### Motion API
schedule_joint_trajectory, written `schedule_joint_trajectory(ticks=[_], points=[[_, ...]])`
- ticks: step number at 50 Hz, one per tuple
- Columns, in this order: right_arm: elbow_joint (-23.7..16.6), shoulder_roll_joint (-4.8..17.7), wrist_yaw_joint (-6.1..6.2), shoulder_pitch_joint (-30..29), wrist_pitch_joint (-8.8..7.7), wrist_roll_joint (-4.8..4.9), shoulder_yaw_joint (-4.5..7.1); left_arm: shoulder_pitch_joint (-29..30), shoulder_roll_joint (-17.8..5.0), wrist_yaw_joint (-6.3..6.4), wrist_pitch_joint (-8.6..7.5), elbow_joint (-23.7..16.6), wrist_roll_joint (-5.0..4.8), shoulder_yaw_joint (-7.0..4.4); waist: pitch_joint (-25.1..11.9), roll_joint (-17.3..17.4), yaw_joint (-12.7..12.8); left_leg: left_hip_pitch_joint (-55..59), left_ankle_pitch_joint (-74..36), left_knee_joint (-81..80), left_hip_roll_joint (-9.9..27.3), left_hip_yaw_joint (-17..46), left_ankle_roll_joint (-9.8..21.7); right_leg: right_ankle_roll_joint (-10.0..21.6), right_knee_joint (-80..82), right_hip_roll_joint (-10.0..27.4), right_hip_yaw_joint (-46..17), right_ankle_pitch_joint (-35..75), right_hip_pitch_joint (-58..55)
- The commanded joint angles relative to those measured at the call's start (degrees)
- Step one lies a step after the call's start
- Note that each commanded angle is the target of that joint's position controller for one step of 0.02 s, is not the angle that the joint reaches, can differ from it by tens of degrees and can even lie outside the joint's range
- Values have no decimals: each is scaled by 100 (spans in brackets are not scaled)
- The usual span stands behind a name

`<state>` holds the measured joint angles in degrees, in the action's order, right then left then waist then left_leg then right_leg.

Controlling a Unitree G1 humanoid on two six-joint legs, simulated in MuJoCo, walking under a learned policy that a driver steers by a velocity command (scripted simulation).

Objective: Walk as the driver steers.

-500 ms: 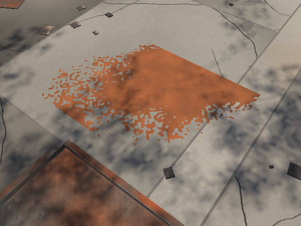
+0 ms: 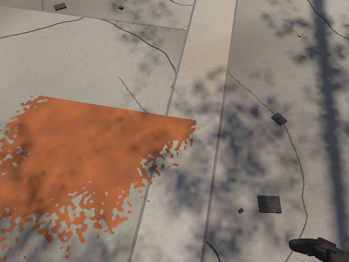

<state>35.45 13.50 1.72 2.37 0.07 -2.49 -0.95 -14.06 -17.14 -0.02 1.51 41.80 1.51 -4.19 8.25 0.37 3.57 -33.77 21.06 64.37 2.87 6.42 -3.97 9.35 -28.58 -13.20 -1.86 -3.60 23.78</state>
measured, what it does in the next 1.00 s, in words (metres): steps on the spot, turning right: left foot, then right foot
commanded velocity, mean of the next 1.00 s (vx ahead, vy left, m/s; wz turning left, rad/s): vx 0.03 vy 0.00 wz -0.67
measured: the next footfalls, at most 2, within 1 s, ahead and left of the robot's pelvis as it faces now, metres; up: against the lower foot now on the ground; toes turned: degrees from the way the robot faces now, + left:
left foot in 0.24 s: +0.20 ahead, +0.16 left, +0.00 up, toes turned -23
right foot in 0.68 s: +0.04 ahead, -0.03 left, -0.02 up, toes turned -39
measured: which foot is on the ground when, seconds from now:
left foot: up 0.00-0.22, down 0.24-0.72, up 0.74-1.00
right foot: down 0.00-0.24, up 0.26-0.66, down 0.68-1.00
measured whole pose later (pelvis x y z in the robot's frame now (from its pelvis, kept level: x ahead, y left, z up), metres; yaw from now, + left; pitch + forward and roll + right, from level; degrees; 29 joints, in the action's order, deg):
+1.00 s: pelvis +0.05 +0.07 +0.00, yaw -40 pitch +0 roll +1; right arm 42.2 15.0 -0.3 13.5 5.0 -1.2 2.8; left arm -8.6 -11.3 0.7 2.1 39.0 1.9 -1.0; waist 2.5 2.3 -1.0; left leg -26.3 24.2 53.0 0.8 -3.5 -0.7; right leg 3.4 -23.6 -3.2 -1.1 -23.2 11.6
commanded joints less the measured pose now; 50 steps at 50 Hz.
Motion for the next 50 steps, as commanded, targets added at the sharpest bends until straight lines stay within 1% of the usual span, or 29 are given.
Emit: schedule_joint_trajectory(ticks=[1,3,5,7,9,11,12,13,14,15,16,17,19,23,27,31,33,34,35,36,37,38,39,40,41,42,44,48,50], points=[[-278,615,78,586,137,10,177,26,-886,33,-19,-484,27,-258,-1510,54,-303,518,-306,-438,-156,-36,-109,601,876,1528,-2261,557,-520],[-408,601,92,281,203,53,153,79,-899,29,86,-591,31,-276,-1363,-175,-186,340,-247,-960,-236,-19,-101,442,1020,1472,-2565,-722,-592],[-466,633,96,12,181,89,151,-49,-918,25,151,-598,31,-313,-1207,-343,-5,264,-370,-1446,-371,23,-74,320,894,1399,-2761,-868,-853],[-449,684,82,-28,112,120,161,-85,-1011,39,184,-611,33,-366,-1290,-428,70,343,-434,-1836,-477,97,-16,219,662,1379,-2871,-602,-1180],[-349,735,76,215,45,186,181,124,-1018,4,193,-703,28,-385,-1366,-619,-34,859,-308,-2219,-584,60,148,101,472,1380,-2965,-122,-1060],[-206,723,101,628,42,239,209,444,-885,-66,214,-791,-23,-362,-1177,-734,-327,1991,-486,-3383,-679,-94,262,-268,461,1119,-2952,-757,-294],[-146,822,163,764,28,186,264,361,-712,-67,190,-739,-105,-324,-1048,-351,-436,2683,-803,-4380,-357,79,346,-593,-51,729,-2582,-1977,239],[-279,1270,207,728,46,121,355,-316,-263,-6,163,-629,-124,-230,-1194,736,-193,3283,2,-4943,1216,1539,675,-906,-1710,91,-1368,-2933,690],[-323,1501,175,503,108,13,433,-102,-678,9,155,-775,-28,-286,-1189,1290,-198,2840,-577,-5078,1898,2642,1432,-1091,-2593,184,-704,-2782,1271],[-397,1143,152,400,131,16,375,53,-1012,4,162,-733,52,-361,-1098,839,-171,2620,-1143,-5009,1811,2232,1599,-1179,-3340,613,-609,-2481,1159],[-445,883,136,261,129,43,306,79,-1033,-57,173,-675,46,-380,-1063,580,-140,2523,-1608,-4832,1497,1584,1582,-1212,-3779,716,-524,-2248,1100],[-499,798,125,150,129,45,275,-26,-967,-122,202,-620,5,-368,-1097,471,-84,2576,-2043,-4707,1243,1031,1520,-1259,-4150,757,-418,-2100,1075],[-492,811,143,219,74,76,306,-74,-949,-240,273,-594,-55,-354,-1091,548,-110,2620,-2483,-4550,959,261,1445,-1329,-4509,918,-221,-1737,1079],[-349,906,123,815,16,52,430,378,-744,-310,363,-799,-106,-265,-1049,734,-414,3107,-2619,-4455,1144,-160,1494,-1446,-3895,1151,-48,-1695,1315],[-191,1065,54,1226,-39,30,569,729,-513,-338,402,-975,-97,-176,-1201,865,-595,3200,-2957,-4316,1439,-313,1658,-1378,-2927,1288,-6,-1971,909],[-201,1186,-85,924,-28,21,662,702,-386,-292,385,-1019,-185,-89,-1279,1209,-508,2541,-2711,-4052,1329,-738,1413,-1138,-1339,1253,196,-1925,-375],[-108,1228,-106,993,65,64,697,568,-367,-244,348,-948,-162,-73,-1280,1173,-468,2467,-2780,-3712,1270,-800,1310,-1011,-291,1170,343,-1625,-840],[-62,1197,-98,959,134,153,691,262,-292,-205,304,-789,-98,-54,-1300,959,-304,2261,-2642,-3333,1147,-947,1171,-928,621,1101,485,-972,-1358],[28,1048,-109,1148,183,210,645,13,-326,-140,236,-604,-16,-62,-1300,503,-251,1791,-2013,-2806,966,-1141,942,-890,1234,1034,494,-331,-1996],[65,716,-190,1516,218,166,564,107,-644,-115,163,-575,65,-144,-1237,-851,-427,772,-4,-1813,467,-1537,644,-831,846,1697,-260,306,-2727],[-62,278,-247,1674,283,33,437,-63,-978,-87,103,-771,-24,-152,-1454,-1829,-498,-407,2084,-433,137,-1484,344,-520,480,3109,-1654,2152,-3242],[-215,583,-200,1170,307,90,455,-31,-1214,17,129,-967,6,-249,-1749,-1552,91,-452,1401,-204,0,-1107,245,197,908,3451,-1709,1730,-2620],[-262,785,-169,721,292,131,498,323,-1018,44,147,-939,49,-181,-1321,-1291,-11,-497,973,-27,86,-890,204,178,1129,3121,-1670,735,-2199],[-108,910,-154,752,292,147,576,735,-758,56,157,-909,34,-85,-986,-941,-264,-552,482,143,43,-765,204,34,1228,2722,-1237,203,-1923],[35,900,-153,976,302,160,572,831,-607,73,117,-919,16,-38,-1007,-1166,-365,-237,278,213,48,-806,159,63,1125,2582,-1049,644,-1757],[181,939,-159,1179,343,144,607,888,-432,95,70,-884,-30,22,-980,-1094,-467,-96,95,313,9,-864,143,58,1076,2420,-784,898,-1721],[322,765,-169,1299,388,124,558,828,-228,102,16,-816,-9,98,-1109,-845,-482,103,98,214,-87,-895,169,25,1018,2323,-684,749,-1722],[295,479,-202,1060,432,131,446,593,-273,105,-12,-610,39,83,-955,-874,-350,414,274,-1160,-156,-926,320,108,1098,2398,-952,-324,-1687],[399,409,-189,1183,443,141,420,677,-162,95,-27,-534,74,128,-1008,-860,-404,1025,527,-1811,-203,-963,437,131,1075,2477,-936,-462,-1491]])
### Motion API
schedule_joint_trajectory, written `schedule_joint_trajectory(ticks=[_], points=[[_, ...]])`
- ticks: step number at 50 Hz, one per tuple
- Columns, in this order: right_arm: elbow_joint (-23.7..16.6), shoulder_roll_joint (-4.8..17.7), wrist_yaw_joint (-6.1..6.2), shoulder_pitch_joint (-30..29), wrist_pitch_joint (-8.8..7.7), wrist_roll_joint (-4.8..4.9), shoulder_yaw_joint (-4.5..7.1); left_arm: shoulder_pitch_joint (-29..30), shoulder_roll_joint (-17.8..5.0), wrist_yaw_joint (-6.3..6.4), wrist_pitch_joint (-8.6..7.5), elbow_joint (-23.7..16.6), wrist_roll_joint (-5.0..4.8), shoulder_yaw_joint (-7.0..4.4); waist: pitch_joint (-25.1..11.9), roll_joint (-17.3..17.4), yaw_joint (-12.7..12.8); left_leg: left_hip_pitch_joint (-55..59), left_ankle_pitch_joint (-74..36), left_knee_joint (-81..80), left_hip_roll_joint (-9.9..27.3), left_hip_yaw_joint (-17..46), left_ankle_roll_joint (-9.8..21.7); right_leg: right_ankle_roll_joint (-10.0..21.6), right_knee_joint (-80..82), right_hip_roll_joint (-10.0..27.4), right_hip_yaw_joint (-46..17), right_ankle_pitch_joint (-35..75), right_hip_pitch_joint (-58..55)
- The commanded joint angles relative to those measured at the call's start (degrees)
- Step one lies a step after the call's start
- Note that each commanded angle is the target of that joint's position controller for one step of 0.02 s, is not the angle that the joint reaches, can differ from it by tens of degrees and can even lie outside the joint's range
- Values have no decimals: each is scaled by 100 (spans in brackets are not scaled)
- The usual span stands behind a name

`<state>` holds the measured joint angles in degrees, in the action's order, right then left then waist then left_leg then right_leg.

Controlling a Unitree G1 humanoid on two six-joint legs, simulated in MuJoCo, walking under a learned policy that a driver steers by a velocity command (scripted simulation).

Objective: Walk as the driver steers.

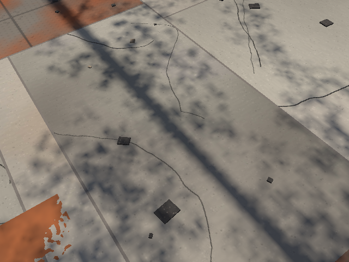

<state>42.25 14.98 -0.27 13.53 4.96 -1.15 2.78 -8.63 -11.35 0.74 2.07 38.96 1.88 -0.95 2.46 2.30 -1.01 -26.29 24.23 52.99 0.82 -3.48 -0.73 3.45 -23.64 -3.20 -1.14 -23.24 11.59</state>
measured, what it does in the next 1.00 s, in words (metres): steps on the spot, turning left: left foot, then right foot 0.04 m lower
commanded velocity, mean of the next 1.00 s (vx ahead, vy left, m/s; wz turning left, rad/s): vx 0.00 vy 0.00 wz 0.54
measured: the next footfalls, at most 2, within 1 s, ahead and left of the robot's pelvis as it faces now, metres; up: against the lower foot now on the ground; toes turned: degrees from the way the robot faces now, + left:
left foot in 0.08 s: +0.05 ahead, +0.10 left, +0.02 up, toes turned +3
right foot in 0.46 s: +0.01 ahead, -0.11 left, -0.02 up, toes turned +22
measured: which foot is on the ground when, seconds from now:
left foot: up 0.00-0.06, down 0.08-0.44, up 0.46-0.88, down 0.90-1.00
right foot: down 0.00-0.10, up 0.12-0.44, down 0.46-0.90, up 0.92-1.00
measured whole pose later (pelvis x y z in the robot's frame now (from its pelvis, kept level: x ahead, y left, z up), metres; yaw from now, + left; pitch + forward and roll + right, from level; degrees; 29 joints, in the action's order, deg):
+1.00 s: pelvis -0.09 -0.02 -0.01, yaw +36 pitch +1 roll -1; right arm 35.6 10.0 0.8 5.7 2.0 -1.7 -0.1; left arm -20.3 -14.2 -1.0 3.3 42.3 0.5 -2.7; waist 1.6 -1.8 4.2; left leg -12.6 17.4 29.2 1.4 -3.2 1.5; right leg -1.2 -48.1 2.3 4.6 -29.8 20.8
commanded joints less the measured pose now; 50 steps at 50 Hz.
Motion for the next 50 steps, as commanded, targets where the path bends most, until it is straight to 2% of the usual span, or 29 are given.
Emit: schedule_joint_trajectory(ticks=[1,4,5,6,7,8,10,11,13,17,20,21,22,23,24,25,26,27,29,31,35,38,42,44,45,46,47,48,50], points=[[-265,323,12,106,-47,34,71,152,-833,26,-80,-215,47,-231,-408,-1091,48,525,241,-898,-75,-66,169,731,516,1498,-972,1520,-174],[-189,357,-2,384,-145,87,120,161,-1048,111,6,-84,-48,-338,-427,-720,-194,1458,-657,-2369,-290,-224,302,495,-124,1308,-556,1466,132],[-138,712,-26,359,-200,23,244,84,-911,156,42,-139,-97,-338,-309,181,-104,1617,-1301,-2534,14,656,534,123,-624,811,-114,877,568],[-238,1197,-8,291,-219,43,425,434,-790,197,85,-385,-133,-282,-77,1377,-256,1457,-1403,-3395,1067,2787,1167,-354,-1729,-124,490,5,1419],[-295,1034,5,496,-243,-84,373,724,-816,186,87,-491,-68,-270,-182,1152,-408,1435,-1586,-3884,1573,3808,1591,-421,-3182,-115,-164,-734,1776],[-389,941,40,204,-261,-79,348,479,-777,132,80,-384,-92,-271,-288,432,-124,1236,-1394,-3864,1481,3513,1708,-456,-3853,55,-429,-509,1746],[-547,779,106,-395,-275,5,339,200,-834,74,16,-237,-66,-291,-260,-5,143,1073,-1524,-3607,890,2677,1442,-503,-4037,240,-367,212,1692],[-620,716,117,-590,-265,-4,343,96,-794,79,4,-187,-8,-280,-471,109,198,1141,-1831,-3427,610,2360,1360,-560,-4033,217,-274,396,1575],[-663,646,102,-508,-226,-15,348,155,-672,60,40,-244,-21,-220,-663,276,100,1282,-1816,-3230,315,2163,1269,-689,-3469,129,-172,389,1471],[-715,898,80,-209,-136,-67,521,334,-629,112,29,-442,-130,-139,-779,515,-195,1679,-1636,-2909,332,2755,1301,-748,-1945,-16,-265,-75,1329],[-913,893,37,-820,-108,-92,566,-598,-817,206,7,-214,-278,-229,-1014,735,229,811,-1449,-2664,25,2860,862,-504,-381,-111,-87,371,-196],[-914,791,43,-918,-102,-50,544,-1045,-766,265,4,-21,-296,-247,-980,550,461,411,-879,-2325,-336,2598,571,-486,605,-81,155,1239,-870],[-762,600,82,-526,-101,-39,534,-1050,-907,316,-29,83,-236,-285,-845,-312,321,-559,282,-1048,-970,1846,335,-460,749,478,-330,1214,-1622],[-718,188,174,86,-79,-110,431,-776,-1066,287,-31,-199,-175,-201,-744,-918,8,-1496,1100,703,-1199,1196,211,-198,660,1994,-1626,489,-1651],[-1035,539,184,-229,-81,-47,443,-32,-1414,270,8,-500,68,-244,-474,-1454,-196,-2078,861,976,-764,744,-24,518,1322,2982,-2514,123,-497],[-1137,828,137,-645,-70,-101,439,240,-1259,211,-50,-676,199,-249,-88,-1535,-86,-1798,439,1806,-299,630,-131,971,1654,2952,-2611,-101,350],[-1030,1013,46,-709,-50,-163,496,503,-892,182,-132,-739,198,-143,64,-990,-186,-1591,-26,2696,-272,721,-164,929,1460,2366,-1796,550,660],[-898,1021,-40,-381,-11,-171,517,636,-750,166,-173,-845,158,-89,-117,-766,-317,-1492,-188,3201,-290,634,-234,802,1165,1996,-1143,1269,576],[-879,991,-178,-229,49,-121,508,369,-806,220,-251,-834,54,-123,-225,-775,-231,-1507,-522,3430,-214,549,-323,745,819,1645,-384,2148,249],[-947,910,-237,-396,60,-60,462,-115,-944,236,-285,-769,32,-202,-399,-630,6,-1608,-703,3294,-198,491,-385,809,599,1714,-179,2449,-321],[-1151,629,-303,-869,91,-37,357,-803,-1059,239,-251,-591,16,-309,-402,-958,375,-1781,-383,1837,-3,334,-494,840,398,2006,99,2850,-1290],[-1317,383,-345,-1122,94,-9,251,-991,-1135,170,-261,-525,53,-378,-480,-1212,535,-994,202,529,84,202,-406,843,282,2123,360,3052,-1112],[-1190,236,-183,-639,-12,100,171,-820,-1203,26,-233,-372,57,-388,-723,-1578,324,563,561,-1319,-357,-63,-1,754,-107,1998,396,3823,-542],[-822,9,-87,18,-163,-21,58,-750,-944,-48,-133,-195,-121,-276,-736,-1026,-68,2057,-1622,-3782,-298,-23,111,319,-513,1669,599,3606,89],[-684,116,-31,309,-284,-168,19,-1015,-519,-118,-142,-143,-153,-146,-1096,-330,-22,3285,-2152,-3869,593,818,118,-53,-765,1441,637,2044,841],[-883,636,13,81,-383,-163,17,-1259,70,-224,-136,-350,-153,28,-1124,1182,172,3514,-4946,-3312,2317,2193,610,-477,-1277,931,878,-888,1711],[-883,767,141,-28,-401,-92,124,-880,-475,-192,-6,-265,-146,-131,-1053,1033,-231,2389,-4978,-3027,2196,1545,1278,-488,-1927,804,349,-1139,1098],[-917,655,188,-372,-417,-97,75,-744,-766,-211,51,-284,-199,-252,-665,1046,-77,2177,-4701,-3126,1979,1260,1327,-498,-2658,534,268,-1111,1346],[-954,689,280,-579,-374,-19,75,-897,-1091,-184,99,-121,-106,-464,-255,1049,83,1878,-4409,-3192,1627,656,1127,-494,-3843,345,205,-778,1776]])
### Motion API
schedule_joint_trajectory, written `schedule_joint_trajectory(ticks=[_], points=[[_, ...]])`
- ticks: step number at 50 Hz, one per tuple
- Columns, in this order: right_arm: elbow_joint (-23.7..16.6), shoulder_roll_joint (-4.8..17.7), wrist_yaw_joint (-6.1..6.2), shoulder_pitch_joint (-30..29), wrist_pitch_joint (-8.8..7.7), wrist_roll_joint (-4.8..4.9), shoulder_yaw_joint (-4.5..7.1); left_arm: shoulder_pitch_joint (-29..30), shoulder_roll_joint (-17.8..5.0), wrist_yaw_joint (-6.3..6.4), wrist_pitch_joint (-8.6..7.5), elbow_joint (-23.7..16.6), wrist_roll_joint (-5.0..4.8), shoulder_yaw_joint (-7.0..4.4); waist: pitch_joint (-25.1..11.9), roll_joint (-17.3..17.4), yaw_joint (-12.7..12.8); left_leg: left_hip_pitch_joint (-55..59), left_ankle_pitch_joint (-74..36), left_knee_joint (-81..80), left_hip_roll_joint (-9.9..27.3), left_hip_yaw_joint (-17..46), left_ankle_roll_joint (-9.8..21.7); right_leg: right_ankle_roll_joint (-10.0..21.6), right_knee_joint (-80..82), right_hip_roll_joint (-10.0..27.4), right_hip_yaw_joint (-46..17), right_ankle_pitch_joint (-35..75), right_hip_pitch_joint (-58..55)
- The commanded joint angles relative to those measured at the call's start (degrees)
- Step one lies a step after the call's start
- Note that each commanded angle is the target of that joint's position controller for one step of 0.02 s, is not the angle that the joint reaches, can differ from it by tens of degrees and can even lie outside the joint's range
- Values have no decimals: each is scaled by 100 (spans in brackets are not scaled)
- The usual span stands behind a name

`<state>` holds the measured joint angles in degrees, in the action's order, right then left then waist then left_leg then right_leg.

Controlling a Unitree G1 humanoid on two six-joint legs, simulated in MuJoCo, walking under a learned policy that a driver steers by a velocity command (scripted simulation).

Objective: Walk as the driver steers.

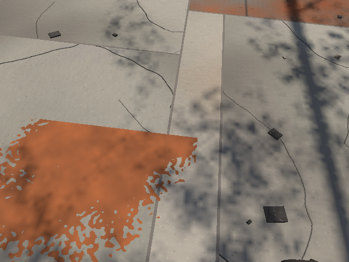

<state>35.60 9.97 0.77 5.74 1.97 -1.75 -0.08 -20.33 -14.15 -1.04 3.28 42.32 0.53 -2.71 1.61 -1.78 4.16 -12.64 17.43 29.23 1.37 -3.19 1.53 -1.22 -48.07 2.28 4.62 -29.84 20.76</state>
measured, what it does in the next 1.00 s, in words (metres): walks ahead, turning right: right foot, then left foot 0.03 m higher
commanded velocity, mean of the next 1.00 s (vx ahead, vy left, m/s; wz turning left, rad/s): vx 0.20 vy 0.00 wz -0.25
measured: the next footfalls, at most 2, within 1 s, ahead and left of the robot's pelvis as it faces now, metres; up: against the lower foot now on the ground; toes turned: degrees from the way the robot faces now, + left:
right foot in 0.36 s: -0.03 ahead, -0.11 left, +0.00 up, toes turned -25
left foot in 0.96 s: +0.34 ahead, -0.04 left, +0.03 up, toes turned -13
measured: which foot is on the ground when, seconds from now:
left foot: down 0.00-0.36, up 0.38-0.94, down 0.96-1.00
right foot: up 0.00-0.34, down 0.36-0.98, up 1.00-1.00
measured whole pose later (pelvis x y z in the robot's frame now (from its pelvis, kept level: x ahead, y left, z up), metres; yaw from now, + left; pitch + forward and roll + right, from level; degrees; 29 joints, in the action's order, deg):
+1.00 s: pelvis +0.17 -0.05 -0.02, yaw -15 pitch +2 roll -1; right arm 36.4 14.9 -2.9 11.6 0.1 -1.6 2.6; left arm -17.6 -14.4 0.7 -2.3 44.3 0.9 -1.6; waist 3.3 -0.3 -0.4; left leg -36.9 11.1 47.0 -2.3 -5.7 7.1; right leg 0.1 -50.7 1.9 6.0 -27.3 6.7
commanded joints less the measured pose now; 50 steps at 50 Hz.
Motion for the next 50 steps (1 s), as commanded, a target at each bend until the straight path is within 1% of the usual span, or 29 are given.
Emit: schedule_joint_trajectory(ticks=[1,3,7,10,12,14,16,17,18,19,20,21,22,23,24,25,28,30,33,35,37,40,43,44,46,47,48,49,50], points=[[-307,1093,219,201,-70,80,342,128,-811,5,11,-373,71,-332,-146,1335,-376,425,-3848,-820,1533,398,896,-58,-1815,-227,-363,44,889],[-360,922,240,166,-63,44,314,115,-677,17,40,-359,53,-341,-211,990,-330,442,-3432,-865,1539,164,911,-160,-2319,-243,-283,363,1049],[-312,787,292,356,-117,-14,324,536,-448,-63,128,-643,66,-320,-139,1077,-458,671,-2465,-965,1714,38,1000,-302,-1842,-78,-191,676,1392],[-273,896,261,401,-196,-47,388,783,-286,-157,166,-876,78,-254,-249,1106,-492,689,-2422,-790,1852,-137,931,-173,-786,59,-131,558,996],[-238,1042,188,431,-226,-59,453,869,-295,-181,168,-997,40,-247,-364,1152,-512,554,-2596,-631,1948,-296,854,-16,-190,6,75,301,493],[-178,1180,102,508,-226,-21,513,927,-374,-183,155,-1083,9,-275,-454,1198,-527,538,-2736,-404,2053,-393,732,109,250,-68,260,274,181],[-134,1293,30,488,-168,93,564,834,-401,-184,121,-1094,6,-300,-512,1032,-374,363,-2586,112,2049,-634,448,238,1070,-176,357,659,-317],[-50,1286,-13,588,-111,157,582,534,-460,-142,48,-973,49,-325,-638,615,-183,41,-2138,824,1843,-912,172,315,1826,-302,219,1279,-937],[-80,1188,-70,729,-75,197,569,51,-946,-48,-56,-856,150,-456,-740,-513,64,-992,-697,2354,1371,-1202,-210,545,2677,299,-1061,2147,-1816],[-736,696,-114,340,-37,114,405,-115,-2054,1,-95,-1012,40,-690,-770,-2020,3,-2857,2398,3564,168,-870,-724,1599,2853,1999,-3859,4727,-2158],[-681,1000,-48,-74,38,-40,446,-411,-1820,19,-89,-997,-56,-722,-1015,-843,424,-2965,2331,4378,202,213,-688,2061,2836,2036,-3655,4486,-2254],[-635,967,-32,-39,44,23,433,-79,-1621,60,-61,-984,-1,-612,-670,-686,173,-3057,1781,4512,247,417,-614,2013,2840,1765,-3196,3718,-1863],[-505,995,-46,101,-18,-11,434,286,-1371,96,-3,-984,53,-528,-388,-421,-80,-3002,1078,4213,395,526,-506,1722,3069,1245,-2799,1465,-1542],[-496,1142,-65,92,-57,-105,486,565,-1205,103,21,-1047,18,-464,-260,-512,-186,-2985,632,3981,389,481,-450,1492,3378,911,-2779,-167,-1300],[-385,1254,-106,235,-60,-196,518,692,-1068,85,7,-1103,22,-404,-188,-672,-233,-2923,287,4017,281,376,-446,1442,3617,709,-2825,-853,-1131],[-347,1251,-154,268,-51,-219,519,634,-1079,51,-40,-1079,25,-383,-175,-608,-265,-2945,124,4030,211,386,-447,1439,3737,641,-2937,-1122,-1082],[-46,1019,-286,615,-94,-162,439,355,-967,23,-340,-834,88,-303,-230,-353,-357,-3232,-479,3770,258,240,-408,1377,3861,657,-2622,-655,-1510],[7,935,-309,526,-124,-138,402,64,-927,13,-503,-650,94,-261,-129,-510,-274,-3548,-684,3754,349,180,-364,1363,3992,758,-2524,-569,-1737],[-79,1021,-321,152,-126,-42,428,-204,-934,9,-631,-530,120,-230,180,-452,-136,-4323,-770,3914,385,330,-305,1402,4175,1020,-2425,-665,-1990],[-32,895,-318,236,-163,-41,415,-504,-913,73,-699,-366,186,-211,353,-199,-107,-4637,-541,4204,199,728,-215,1433,4250,1246,-2122,-104,-2157],[24,815,-310,379,-188,-33,403,-461,-830,118,-745,-268,231,-163,552,-36,-229,-4671,-355,4347,43,973,-135,1393,4242,1361,-1500,929,-2064],[-30,910,-364,315,-172,-103,417,-34,-685,125,-799,-256,188,-97,600,-75,-384,-4171,-355,4006,156,550,-56,1244,4062,1265,-534,2987,-1852],[-297,732,-484,-80,-139,-93,324,72,-781,193,-755,-171,90,-113,553,-255,-274,-3517,-246,2948,303,-96,132,1056,3608,1182,82,4746,-1869],[-336,665,-496,-53,-124,-70,295,92,-839,222,-715,-130,67,-120,425,-331,-275,-3119,-112,2604,203,-344,247,964,3315,1130,263,5527,-1915],[-243,771,-445,554,-113,-19,340,130,-992,279,-660,-62,32,-148,-178,-527,-451,-1948,72,2020,-297,-752,474,763,2150,991,490,7754,-2057],[-93,936,-403,1339,-155,6,417,189,-1119,279,-628,-45,31,-183,-635,-523,-788,-1002,-6,1613,-568,-693,587,676,1071,986,504,8039,-1939],[90,1189,-339,2147,-237,-43,528,290,-1123,245,-656,-104,-51,-168,-1126,-173,-1231,283,-704,636,-761,-295,710,457,-440,716,587,6972,-1376],[41,1843,-268,2071,-284,-10,684,78,-386,159,-701,-278,20,28,-1287,1038,-923,1314,-2087,40,575,1718,1083,165,-2385,-111,561,1288,154],[-135,2569,-244,1990,-260,174,872,-368,-410,104,-645,-606,63,37,-2349,2200,-665,2260,-3621,-878,1864,5281,2193,11,-4309,-1065,-495,-454,1530]])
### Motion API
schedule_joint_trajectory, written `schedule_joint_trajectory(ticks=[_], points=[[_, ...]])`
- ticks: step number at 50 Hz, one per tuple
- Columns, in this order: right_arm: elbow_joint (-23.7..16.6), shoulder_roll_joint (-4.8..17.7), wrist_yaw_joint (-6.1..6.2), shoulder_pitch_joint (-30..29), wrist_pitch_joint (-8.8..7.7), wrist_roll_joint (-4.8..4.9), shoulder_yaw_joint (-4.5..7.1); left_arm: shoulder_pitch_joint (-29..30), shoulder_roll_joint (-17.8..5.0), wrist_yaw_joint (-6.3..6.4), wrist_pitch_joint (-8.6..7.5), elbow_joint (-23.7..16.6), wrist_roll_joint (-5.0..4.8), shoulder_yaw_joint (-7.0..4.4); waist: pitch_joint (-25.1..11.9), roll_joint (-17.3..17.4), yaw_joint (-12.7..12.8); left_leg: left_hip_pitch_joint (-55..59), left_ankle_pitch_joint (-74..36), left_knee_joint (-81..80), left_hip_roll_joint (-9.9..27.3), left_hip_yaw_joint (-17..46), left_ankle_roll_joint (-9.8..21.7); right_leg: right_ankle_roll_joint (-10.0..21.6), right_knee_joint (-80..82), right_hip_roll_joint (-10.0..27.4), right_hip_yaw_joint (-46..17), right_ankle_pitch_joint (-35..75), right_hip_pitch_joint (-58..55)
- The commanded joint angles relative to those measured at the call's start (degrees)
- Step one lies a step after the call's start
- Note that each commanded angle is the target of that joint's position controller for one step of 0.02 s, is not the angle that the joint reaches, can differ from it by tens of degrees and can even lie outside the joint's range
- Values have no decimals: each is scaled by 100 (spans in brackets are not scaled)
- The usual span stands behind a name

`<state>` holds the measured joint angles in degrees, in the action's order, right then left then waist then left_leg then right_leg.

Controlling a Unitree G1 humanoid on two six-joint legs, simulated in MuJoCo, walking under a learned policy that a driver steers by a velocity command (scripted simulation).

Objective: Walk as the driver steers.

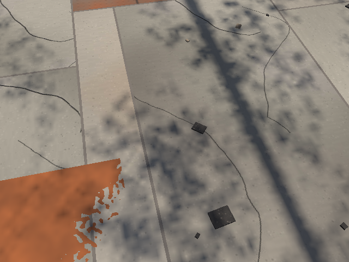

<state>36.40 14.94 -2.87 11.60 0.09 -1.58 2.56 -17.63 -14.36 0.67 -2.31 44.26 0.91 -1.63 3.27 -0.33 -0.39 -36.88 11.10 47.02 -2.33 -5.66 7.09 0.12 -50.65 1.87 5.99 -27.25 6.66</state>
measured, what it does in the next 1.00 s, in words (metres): climbs: right foot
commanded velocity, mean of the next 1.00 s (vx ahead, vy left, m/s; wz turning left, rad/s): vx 0.05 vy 0.00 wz -0.08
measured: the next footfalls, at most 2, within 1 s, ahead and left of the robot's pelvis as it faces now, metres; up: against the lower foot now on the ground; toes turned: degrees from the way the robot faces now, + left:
right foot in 0.74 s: +0.18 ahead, -0.12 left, +0.00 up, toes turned +4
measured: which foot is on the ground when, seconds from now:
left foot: down 0.00-0.74, up 0.76-1.00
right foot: up 0.00-0.72, down 0.74-1.00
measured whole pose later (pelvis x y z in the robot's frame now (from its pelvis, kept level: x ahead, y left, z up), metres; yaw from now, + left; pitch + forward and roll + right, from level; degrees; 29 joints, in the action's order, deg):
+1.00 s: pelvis +0.19 -0.06 +0.06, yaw -9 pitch +2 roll +1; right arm 41.0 18.7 0.2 10.9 2.4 -2.3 2.5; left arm -16.1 -17.1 0.3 1.7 40.3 0.2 -3.8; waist 2.3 2.6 0.2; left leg -33.7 17.3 60.6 1.0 3.1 -3.2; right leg 6.5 -21.6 -8.7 -11.5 -13.4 8.7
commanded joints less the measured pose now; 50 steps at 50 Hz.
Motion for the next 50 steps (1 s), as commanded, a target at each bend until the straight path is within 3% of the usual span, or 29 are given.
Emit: schedule_joint_trajectory(ticks=[1,2,3,5,8,12,17,20,23,25,29,32,35,36,37,38,39,40,41,42,44,46,47,48,50], points=[[-270,1792,192,1151,-35,253,624,-389,-627,-74,-96,-740,188,-81,-2511,901,-264,4471,-2466,-2672,2109,5026,1575,-37,-4135,-488,-1332,3,3096],[-172,1322,257,991,-2,182,499,48,-684,-71,-97,-774,133,-88,-1702,272,-243,3772,-2035,-2510,1868,4285,1432,-52,-3912,-342,-1178,343,3258],[-102,1000,279,858,5,140,410,237,-591,-18,-77,-794,147,-59,-1033,-175,-72,3094,-2058,-2561,1513,3602,1098,-83,-3356,-106,-1083,516,3272],[-132,710,318,445,21,156,340,157,-570,28,144,-754,210,-45,-744,-58,168,2262,-2229,-2742,950,2749,732,-181,-2677,83,-1056,711,2791],[-73,920,301,428,0,156,400,197,-499,61,357,-759,197,-20,-843,-62,181,2202,-2794,-2669,710,2480,459,-363,-1918,98,-972,776,2675],[-143,1120,391,463,129,171,468,691,-588,64,486,-886,175,-50,-839,260,-63,2397,-1159,-2865,562,2997,56,-441,-1345,58,-1113,1223,3139],[-50,718,392,640,76,92,280,628,-680,136,468,-633,98,-148,-816,515,-215,2970,-1538,-2985,811,2871,-53,-426,-942,194,-1034,1617,3291],[78,331,426,555,-12,8,70,528,-525,63,479,-413,43,-122,-777,490,-187,2984,-1610,-3124,878,2525,-89,-334,-313,224,-1068,1604,2717],[195,557,459,527,-47,-83,72,632,-607,-19,493,-318,-42,-153,-452,616,-260,2820,-1511,-3192,966,2265,36,-192,193,-58,-1020,1165,2226],[256,769,492,590,-16,-68,126,655,-767,-65,474,-345,-66,-216,-335,569,-275,3091,-1989,-2991,1183,2279,291,-116,178,-238,-1030,623,2335],[294,729,569,555,-2,-6,129,592,-674,-111,423,-417,-59,-216,-434,367,-218,3693,-3509,-2490,1540,2153,704,-34,282,-223,-759,15,2343],[312,762,581,422,14,-6,165,546,-576,-139,432,-525,-131,-209,-590,491,-170,3775,-4247,-2129,1549,1831,655,48,781,-323,-539,-113,1930],[311,853,586,210,51,76,207,285,-490,-161,399,-577,-138,-222,-724,602,69,3497,-4011,-1487,1336,1337,311,193,2139,-543,-374,555,1092],[298,907,589,137,26,117,226,107,-592,-138,350,-592,-75,-258,-826,438,249,3051,-3507,-899,1104,1042,16,328,2870,-470,-738,1354,459],[140,826,566,183,-8,88,204,-58,-1240,-113,291,-689,35,-414,-922,-515,285,1768,-1387,351,608,635,-402,706,3267,563,-2371,2719,-473],[-196,419,589,-53,46,-7,86,-216,-1902,-135,285,-740,-27,-587,-645,-1423,185,4,2524,1174,-431,313,-796,1612,2888,1904,-4099,6316,-895],[-157,590,599,-131,91,-95,82,-785,-1616,-125,322,-610,-99,-596,-923,-756,494,-53,2734,1996,-167,916,-837,2096,2765,1861,-3955,6553,-1057],[-89,610,554,-168,99,-13,86,-452,-1381,-87,368,-644,-124,-548,-588,-385,294,-239,2175,2232,23,1055,-889,1983,2761,1470,-3411,6082,-874],[-59,702,523,-224,83,27,106,20,-1189,-53,443,-750,-127,-500,-358,-181,128,-307,1668,2061,143,1077,-943,1655,2843,1038,-3018,5483,-631],[-83,778,488,-293,90,0,122,238,-1119,-26,475,-821,-150,-473,-362,-266,59,-329,1368,1898,218,1065,-993,1388,2859,751,-2852,5294,-636],[-40,797,401,-227,153,-56,103,115,-1161,-16,478,-804,-161,-489,-620,-321,80,-167,1067,1868,164,969,-1080,1191,2768,494,-2736,5662,-687],[-4,771,374,-151,201,-17,77,-19,-1212,4,440,-745,-144,-509,-761,-267,101,-248,890,1777,176,880,-1095,1072,2704,482,-2678,5873,-861],[62,769,341,-49,201,-36,59,-162,-1123,13,409,-702,-121,-473,-960,-301,160,-170,752,1652,237,781,-1097,1058,2930,439,-2671,4888,-895],[118,752,297,-53,192,-65,51,-283,-1014,0,366,-646,-79,-423,-934,-452,242,-209,600,1508,316,717,-1066,1076,3254,406,-2771,3377,-875],[170,743,221,-318,149,-130,63,-477,-813,-56,247,-513,17,-320,-483,-694,431,-544,231,1128,484,689,-993,1156,3942,430,-3107,697,-795]])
